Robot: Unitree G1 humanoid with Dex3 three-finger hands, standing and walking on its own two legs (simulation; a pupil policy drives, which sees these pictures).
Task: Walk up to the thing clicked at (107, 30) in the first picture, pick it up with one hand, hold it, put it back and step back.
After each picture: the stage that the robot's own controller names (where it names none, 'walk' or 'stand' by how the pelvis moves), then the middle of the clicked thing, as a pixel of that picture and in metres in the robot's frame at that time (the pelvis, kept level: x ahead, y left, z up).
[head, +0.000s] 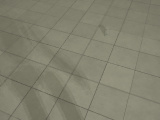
stand; (107, 31) +1.59 -0.27 -0.72
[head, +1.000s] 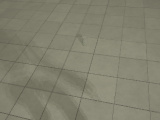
walk; (84, 40) +1.48 +0.10 -0.70
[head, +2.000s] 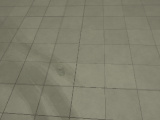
walk; (61, 70) +0.96 +0.30 -0.72
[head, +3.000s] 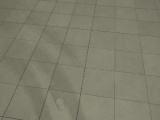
walk; (60, 104) +0.56 +0.21 -0.69
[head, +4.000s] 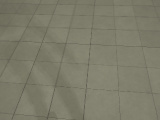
stand; out of the picture +0.35 +0.21 -0.70
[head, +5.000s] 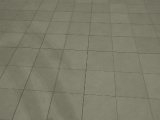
stand; out of the picture +0.34 +0.21 -0.73
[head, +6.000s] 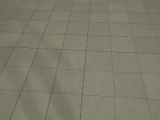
stand; out of the picture +0.33 +0.21 -0.73
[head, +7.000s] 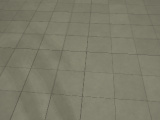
stand; out of the picture +0.32 +0.22 -0.73
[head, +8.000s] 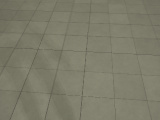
stand; out of the picture +0.32 +0.22 -0.73
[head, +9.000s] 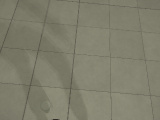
go down; (47, 106) +0.36 +0.21 -0.58
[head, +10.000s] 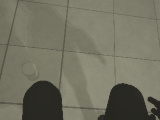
go down; (31, 71) +0.40 +0.26 -0.31
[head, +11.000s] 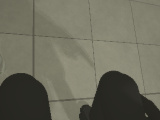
close in; out of the picture +0.38 +0.29 -0.25
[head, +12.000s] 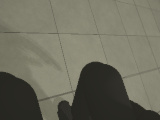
close; out of the picture +0.37 +0.30 -0.21
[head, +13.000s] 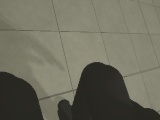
lift; out of the picture +0.35 +0.30 -0.21
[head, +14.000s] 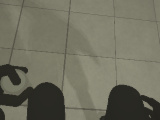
lift; (18, 86) +0.30 +0.24 -0.05
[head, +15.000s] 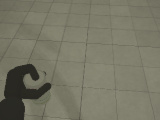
hold; (38, 88) +0.33 +0.17 +0.04
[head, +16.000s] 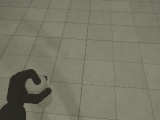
hold; (40, 92) +0.33 +0.17 +0.00
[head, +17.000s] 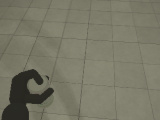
hold; (41, 92) +0.33 +0.17 +0.00
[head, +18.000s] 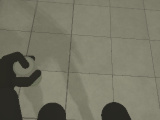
crouch; (28, 72) +0.38 +0.20 -0.08
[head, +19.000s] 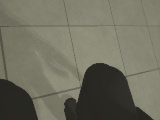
lower; out of the picture +0.37 +0.30 -0.22
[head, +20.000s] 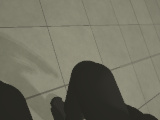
lower; out of the picture +0.39 +0.32 -0.22
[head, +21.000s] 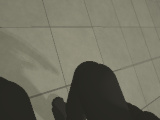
lower; out of the picture +0.38 +0.32 -0.22
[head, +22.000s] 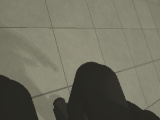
lower; out of the picture +0.38 +0.32 -0.22
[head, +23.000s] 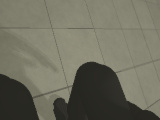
loosen; out of the picture +0.37 +0.32 -0.22
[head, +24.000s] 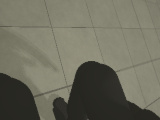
withdraw; out of the picture +0.36 +0.31 -0.22
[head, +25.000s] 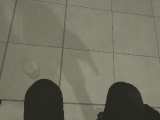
walk; (32, 70) +0.41 +0.26 -0.32
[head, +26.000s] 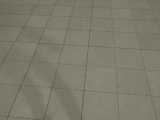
stand; out of the picture +0.34 +0.19 -0.66
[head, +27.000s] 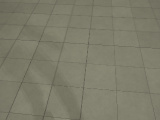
stand; out of the picture +0.36 +0.20 -0.67
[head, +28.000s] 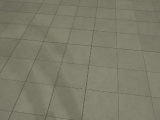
stand; out of the picture +0.35 +0.19 -0.70
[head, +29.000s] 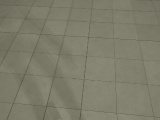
walk; out of the picture +0.40 +0.20 -0.71
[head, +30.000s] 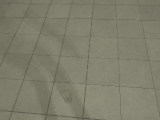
walk; (67, 96) +0.56 +0.20 -0.70
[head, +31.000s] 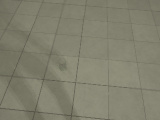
walk; (62, 64) +0.89 +0.17 -0.70
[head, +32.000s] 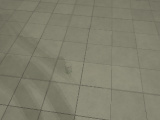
stand; (68, 68) +0.98 +0.18 -0.71
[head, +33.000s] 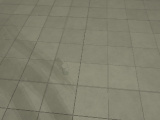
stand; (65, 69) +1.00 +0.21 -0.73
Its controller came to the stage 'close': yes
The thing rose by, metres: 0.70
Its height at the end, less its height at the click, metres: +0.00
